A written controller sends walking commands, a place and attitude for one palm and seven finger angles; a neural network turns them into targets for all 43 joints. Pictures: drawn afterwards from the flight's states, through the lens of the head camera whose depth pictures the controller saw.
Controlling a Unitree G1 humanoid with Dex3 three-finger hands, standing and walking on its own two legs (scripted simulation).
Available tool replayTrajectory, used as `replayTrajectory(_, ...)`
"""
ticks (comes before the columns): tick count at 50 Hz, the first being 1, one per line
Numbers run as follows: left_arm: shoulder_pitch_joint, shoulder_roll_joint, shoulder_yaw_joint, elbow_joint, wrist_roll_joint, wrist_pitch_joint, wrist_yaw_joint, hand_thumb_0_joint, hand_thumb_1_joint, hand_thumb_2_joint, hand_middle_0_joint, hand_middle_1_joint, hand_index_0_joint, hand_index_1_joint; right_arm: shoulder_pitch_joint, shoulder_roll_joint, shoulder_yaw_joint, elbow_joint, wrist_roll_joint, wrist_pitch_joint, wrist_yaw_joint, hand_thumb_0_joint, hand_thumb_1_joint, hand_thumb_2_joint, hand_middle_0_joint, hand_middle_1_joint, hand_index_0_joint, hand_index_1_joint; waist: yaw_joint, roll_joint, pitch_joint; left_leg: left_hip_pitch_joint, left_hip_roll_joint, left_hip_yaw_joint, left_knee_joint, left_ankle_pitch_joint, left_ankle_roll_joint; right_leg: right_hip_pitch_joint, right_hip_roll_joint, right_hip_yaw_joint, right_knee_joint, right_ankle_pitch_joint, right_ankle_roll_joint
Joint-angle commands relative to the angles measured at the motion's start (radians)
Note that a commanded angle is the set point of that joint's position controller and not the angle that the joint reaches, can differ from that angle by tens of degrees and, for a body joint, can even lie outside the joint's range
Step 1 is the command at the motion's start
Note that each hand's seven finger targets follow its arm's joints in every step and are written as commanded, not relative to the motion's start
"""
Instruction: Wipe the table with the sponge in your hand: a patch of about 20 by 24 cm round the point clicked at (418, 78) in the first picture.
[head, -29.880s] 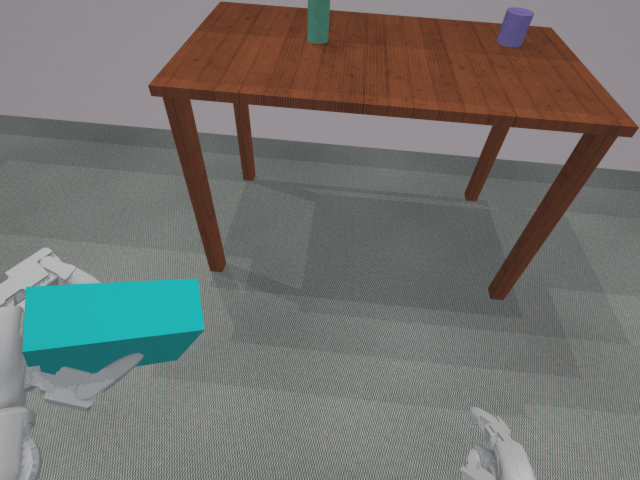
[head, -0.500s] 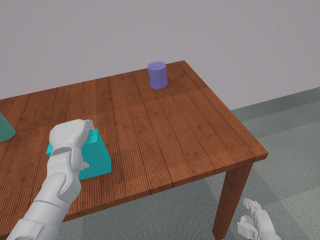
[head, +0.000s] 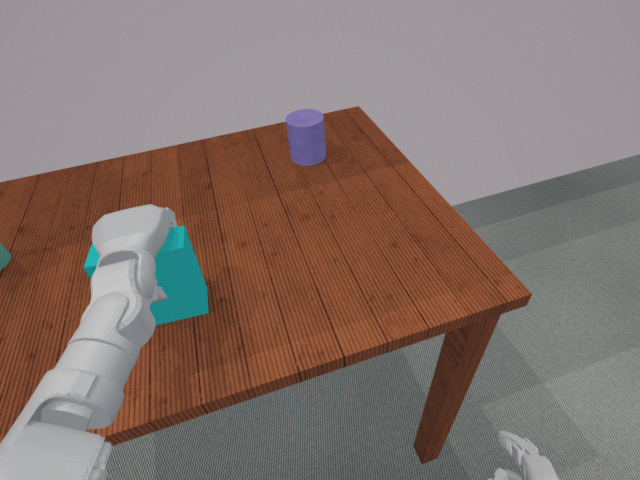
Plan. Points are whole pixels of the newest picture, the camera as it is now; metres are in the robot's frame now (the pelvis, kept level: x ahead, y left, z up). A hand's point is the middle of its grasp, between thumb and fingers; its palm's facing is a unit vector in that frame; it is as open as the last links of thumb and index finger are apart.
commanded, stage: wipe forward along the middle lane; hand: left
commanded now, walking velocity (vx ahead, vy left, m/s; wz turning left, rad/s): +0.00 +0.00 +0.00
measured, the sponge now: (158, 291) +0.35 +0.27 +0.05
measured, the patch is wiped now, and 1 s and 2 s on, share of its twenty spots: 0.95 0.95 0.95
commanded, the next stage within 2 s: slide back across to the first lane in 0.62 s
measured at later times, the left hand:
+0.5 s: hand (148, 238) +0.40 +0.29 +0.11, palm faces -0.06 -0.02 -1.00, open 9.4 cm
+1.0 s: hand (139, 223) +0.43 +0.32 +0.11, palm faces -0.06 -0.02 -1.00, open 9.4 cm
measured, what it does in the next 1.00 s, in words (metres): stands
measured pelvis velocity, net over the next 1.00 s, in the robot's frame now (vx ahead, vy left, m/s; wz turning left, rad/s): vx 0.02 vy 0.03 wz -0.02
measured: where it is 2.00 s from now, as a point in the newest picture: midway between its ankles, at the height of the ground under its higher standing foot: outside the picture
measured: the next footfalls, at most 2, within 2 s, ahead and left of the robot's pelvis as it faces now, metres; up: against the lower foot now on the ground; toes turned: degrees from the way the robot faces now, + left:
none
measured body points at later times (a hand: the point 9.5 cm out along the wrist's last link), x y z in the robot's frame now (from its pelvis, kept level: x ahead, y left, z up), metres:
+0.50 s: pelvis +0.00 +0.02 +0.00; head +0.00 -0.01 +0.45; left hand +0.40 +0.29 +0.16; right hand +0.14 -0.24 -0.12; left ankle +0.05 +0.15 -0.73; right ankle -0.01 -0.09 -0.73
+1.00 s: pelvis +0.02 +0.03 +0.00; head +0.03 +0.01 +0.45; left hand +0.43 +0.32 +0.16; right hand +0.10 -0.24 -0.13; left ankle +0.05 +0.15 -0.73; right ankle -0.01 -0.09 -0.73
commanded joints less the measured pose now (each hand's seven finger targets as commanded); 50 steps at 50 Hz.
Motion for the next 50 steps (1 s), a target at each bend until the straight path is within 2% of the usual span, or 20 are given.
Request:
replayTrajectory(1,-0.322,0.231,0.071,-0.015,0.042,-0.006,0.039,0.000,0.100,1.300,-1.200,-1.600,-1.200,-1.600,-0.140,-0.116,-0.041,-0.148,-0.002,-0.042,-0.005,0.000,-0.900,-0.900,0.200,0.300,0.200,0.300,-0.013,-0.140,-0.118,0.094,-0.073,0.038,-0.041,0.003,0.058,-0.055,-0.001,0.048,-0.160,0.104,-0.001)
replayTrajectory(4,-0.346,0.215,0.050,0.025,0.047,-0.013,0.044,0.000,0.100,1.300,-1.200,-1.600,-1.200,-1.600,-0.120,-0.115,-0.042,-0.143,-0.002,-0.039,-0.003,0.000,-0.900,-0.900,0.200,0.300,0.200,0.300,-0.018,-0.122,-0.136,0.093,-0.074,0.045,-0.031,0.013,0.059,-0.053,-0.003,0.042,-0.151,0.120,0.000)
replayTrajectory(6,-0.345,0.250,0.087,0.039,0.048,-0.021,0.046,0.000,0.100,1.300,-1.200,-1.600,-1.200,-1.600,-0.112,-0.118,-0.045,-0.144,-0.004,-0.034,-0.002,0.000,-0.900,-0.900,0.200,0.300,0.200,0.300,-0.013,-0.139,-0.160,0.089,-0.073,0.038,-0.035,0.033,0.059,-0.034,0.000,0.042,-0.147,0.154,-0.002)
replayTrajectory(9,-0.376,0.221,0.057,0.066,0.053,-0.029,0.052,0.000,0.100,1.300,-1.200,-1.600,-1.200,-1.600,-0.097,-0.119,-0.048,-0.140,-0.002,-0.030,0.002,0.000,-0.900,-0.900,0.200,0.300,0.200,0.300,-0.027,-0.130,-0.155,0.088,-0.072,0.044,-0.028,0.030,0.061,-0.050,-0.001,0.037,-0.144,0.154,0.001)
replayTrajectory(12,-0.394,0.243,0.075,0.099,0.058,-0.034,0.057,0.000,0.100,1.300,-1.200,-1.600,-1.200,-1.600,-0.083,-0.123,-0.050,-0.135,-0.002,-0.023,0.003,0.000,-0.900,-0.900,0.200,0.300,0.200,0.300,-0.028,-0.131,-0.154,0.084,-0.071,0.038,-0.034,0.029,0.061,-0.056,0.003,0.029,-0.143,0.140,-0.001)
replayTrajectory(16,-0.440,0.221,0.060,0.112,0.065,-0.044,0.066,0.000,0.100,1.300,-1.200,-1.600,-1.200,-1.600,-0.074,-0.119,-0.052,-0.138,-0.002,-0.020,0.007,0.000,-0.900,-0.900,0.200,0.300,0.200,0.300,-0.031,-0.114,-0.173,0.087,-0.069,0.031,-0.040,0.042,0.059,-0.065,0.006,0.021,-0.140,0.146,-0.008)
replayTrajectory(18,-0.462,0.196,0.033,0.144,0.072,-0.042,0.073,0.000,0.100,1.300,-1.200,-1.600,-1.200,-1.600,-0.064,-0.120,-0.055,-0.127,-0.002,-0.016,0.008,0.000,-0.900,-0.900,0.200,0.300,0.200,0.300,-0.047,-0.123,-0.153,0.092,-0.067,0.034,-0.033,0.022,0.060,-0.095,0.006,0.016,-0.140,0.119,-0.004)
replayTrajectory(21,-0.517,0.243,0.073,0.170,0.067,-0.051,0.082,0.000,0.100,1.300,-1.200,-1.600,-1.200,-1.600,-0.053,-0.122,-0.056,-0.122,-0.003,-0.017,0.005,0.000,-0.900,-0.900,0.200,0.300,0.200,0.300,-0.047,-0.135,-0.172,0.082,-0.065,0.027,-0.039,0.022,0.061,-0.086,0.007,0.016,-0.142,0.120,-0.005)
replayTrajectory(26,-0.557,0.210,0.043,0.202,0.078,-0.059,0.091,0.000,0.100,1.300,-1.200,-1.600,-1.200,-1.600,-0.030,-0.120,-0.059,-0.117,-0.007,-0.013,0.012,0.000,-0.900,-0.900,0.200,0.300,0.200,0.300,-0.055,-0.104,-0.209,0.091,-0.063,0.026,-0.031,0.054,0.058,-0.087,0.008,0.011,-0.128,0.157,-0.008)
replayTrajectory(28,-0.582,0.230,0.045,0.250,0.087,-0.057,0.098,0.000,0.100,1.300,-1.200,-1.600,-1.200,-1.600,-0.018,-0.126,-0.059,-0.104,-0.007,-0.009,0.012,0.000,-0.900,-0.900,0.200,0.300,0.200,0.300,-0.068,-0.101,-0.183,0.087,-0.061,0.027,-0.026,0.031,0.060,-0.117,0.009,0.010,-0.126,0.127,-0.006)
replayTrajectory(33,-0.664,0.271,0.058,0.312,0.100,-0.064,0.102,0.000,0.100,1.300,-1.200,-1.600,-1.200,-1.600,0.018,-0.134,-0.061,-0.087,-0.012,-0.011,0.010,0.000,-0.900,-0.900,0.200,0.300,0.200,0.300,-0.085,-0.111,-0.200,0.071,-0.059,0.024,-0.020,0.026,0.060,-0.127,0.009,0.011,-0.120,0.124,-0.003)
replayTrajectory(36,-0.673,0.278,0.068,0.305,0.098,-0.075,0.099,0.000,0.100,1.300,-1.200,-1.600,-1.200,-1.600,0.030,-0.129,-0.063,-0.097,-0.014,-0.010,0.012,0.000,-0.900,-0.900,0.200,0.300,0.200,0.300,-0.077,-0.090,-0.255,0.075,-0.058,0.020,-0.018,0.066,0.059,-0.099,0.011,0.012,-0.115,0.164,-0.007)
replayTrajectory(37,-0.660,0.294,0.078,0.308,0.101,-0.079,0.100,0.000,0.100,1.300,-1.200,-1.600,-1.200,-1.600,0.040,-0.134,-0.067,-0.091,-0.016,-0.008,0.014,0.000,-0.900,-0.900,0.200,0.300,0.200,0.300,-0.074,-0.073,-0.269,0.093,-0.057,0.027,-0.008,0.084,0.061,-0.092,0.011,0.015,-0.110,0.181,-0.007)
replayTrajectory(39,-0.625,0.350,0.123,0.305,0.103,-0.081,0.101,0.000,0.100,1.300,-1.200,-1.600,-1.200,-1.600,0.042,-0.138,-0.067,-0.098,-0.016,-0.002,0.016,0.000,-0.900,-0.900,0.200,0.300,0.200,0.300,-0.058,-0.094,-0.282,0.078,-0.059,0.029,-0.007,0.098,0.063,-0.056,0.010,0.016,-0.109,0.208,-0.006)
replayTrajectory(40,-0.624,0.345,0.118,0.285,0.101,-0.084,0.100,0.000,0.100,1.300,-1.200,-1.600,-1.200,-1.600,0.034,-0.136,-0.067,-0.105,-0.015,-0.002,0.017,0.000,-0.900,-0.900,0.200,0.300,0.200,0.300,-0.058,-0.085,-0.278,0.077,-0.061,0.033,-0.008,0.106,0.064,-0.048,0.008,0.018,-0.111,0.223,-0.005)
replayTrajectory(41,-0.624,0.347,0.130,0.235,0.094,-0.095,0.097,0.000,0.100,1.300,-1.200,-1.600,-1.200,-1.600,0.023,-0.130,-0.068,-0.119,-0.015,-0.005,0.019,0.000,-0.900,-0.900,0.200,0.300,0.200,0.300,-0.044,-0.054,-0.305,0.094,-0.061,0.027,-0.013,0.139,0.064,-0.028,0.008,0.016,-0.109,0.252,-0.011)
replayTrajectory(45,-0.580,0.401,0.161,0.213,0.095,-0.081,0.098,0.000,0.100,1.300,-1.200,-1.600,-1.200,-1.600,0.019,-0.139,-0.068,-0.119,-0.010,-0.001,0.021,0.000,-0.900,-0.900,0.200,0.300,0.200,0.300,-0.041,-0.076,-0.262,0.094,-0.063,0.033,-0.026,0.120,0.071,-0.023,0.010,0.012,-0.126,0.222,-0.006)
replayTrajectory(48,-0.573,0.422,0.168,0.147,0.094,-0.078,0.088,0.000,0.100,1.300,-1.200,-1.600,-1.200,-1.600,0.007,-0.141,-0.069,-0.128,-0.008,-0.007,0.021,0.000,-0.900,-0.900,0.200,0.300,0.200,0.300,-0.033,-0.037,-0.279,0.126,-0.065,0.032,-0.033,0.146,0.073,-0.005,0.012,0.011,-0.129,0.232,-0.010)
replayTrajectory(49,-0.556,0.453,0.194,0.130,0.095,-0.075,0.086,0.000,0.100,1.300,-1.200,-1.600,-1.200,-1.600,0.009,-0.143,-0.071,-0.129,-0.009,-0.007,0.022,0.000,-0.900,-0.900,0.200,0.300,0.200,0.300,-0.024,-0.043,-0.294,0.132,-0.068,0.030,-0.033,0.161,0.075,0.014,0.013,0.011,-0.130,0.248,-0.012)
replayTrajectory(50,-0.558,0.451,0.186,0.117,0.094,-0.071,0.081,0.000,0.100,1.300,-1.200,-1.600,-1.200,-1.600,0.000,-0.142,-0.069,-0.131,-0.007,-0.007,0.020,0.000,-0.900,-0.900,0.200,0.300,0.200,0.300,-0.031,-0.039,-0.291,0.138,-0.068,0.034,-0.032,0.166,0.076,0.016,0.012,0.015,-0.132,0.256,-0.011)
